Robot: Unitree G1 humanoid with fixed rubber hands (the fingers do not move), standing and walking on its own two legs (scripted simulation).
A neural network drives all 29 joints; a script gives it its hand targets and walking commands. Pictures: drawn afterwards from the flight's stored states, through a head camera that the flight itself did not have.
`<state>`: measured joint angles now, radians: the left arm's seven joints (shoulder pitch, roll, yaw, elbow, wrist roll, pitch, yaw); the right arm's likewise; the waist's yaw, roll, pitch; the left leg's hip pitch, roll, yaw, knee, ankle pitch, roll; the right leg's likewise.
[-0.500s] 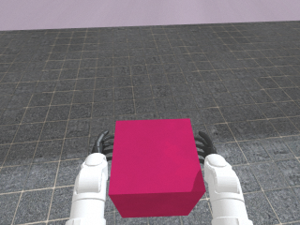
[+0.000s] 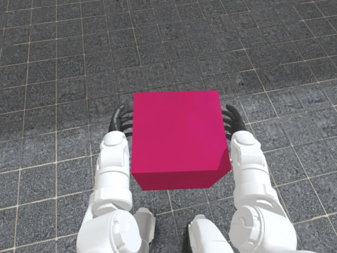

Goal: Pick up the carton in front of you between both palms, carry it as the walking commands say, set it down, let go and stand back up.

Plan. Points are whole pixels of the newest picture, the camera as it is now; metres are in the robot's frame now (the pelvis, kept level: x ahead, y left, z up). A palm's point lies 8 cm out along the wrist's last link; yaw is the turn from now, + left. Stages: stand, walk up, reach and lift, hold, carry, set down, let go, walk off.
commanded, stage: set down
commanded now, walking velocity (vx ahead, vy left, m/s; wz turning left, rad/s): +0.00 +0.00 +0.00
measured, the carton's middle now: (176, 146) +0.37 +0.00 -0.11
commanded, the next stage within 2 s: none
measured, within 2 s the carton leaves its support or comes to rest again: neither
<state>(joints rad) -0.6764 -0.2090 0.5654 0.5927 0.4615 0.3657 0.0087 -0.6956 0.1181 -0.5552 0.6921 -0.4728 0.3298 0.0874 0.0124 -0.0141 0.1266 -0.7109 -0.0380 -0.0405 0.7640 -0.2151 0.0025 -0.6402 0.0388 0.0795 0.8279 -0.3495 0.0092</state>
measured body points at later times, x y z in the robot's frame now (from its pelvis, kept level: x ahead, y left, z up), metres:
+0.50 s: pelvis +0.00 -0.02 -0.14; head +0.22 +0.00 +0.25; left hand +0.41 +0.17 -0.22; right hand +0.45 -0.13 -0.22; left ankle +0.10 +0.11 -0.70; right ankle +0.04 -0.13 -0.70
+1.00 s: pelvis -0.04 -0.01 -0.26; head +0.27 +0.00 +0.06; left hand +0.43 +0.19 -0.39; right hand +0.48 -0.11 -0.39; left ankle +0.09 +0.11 -0.70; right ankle +0.04 -0.13 -0.70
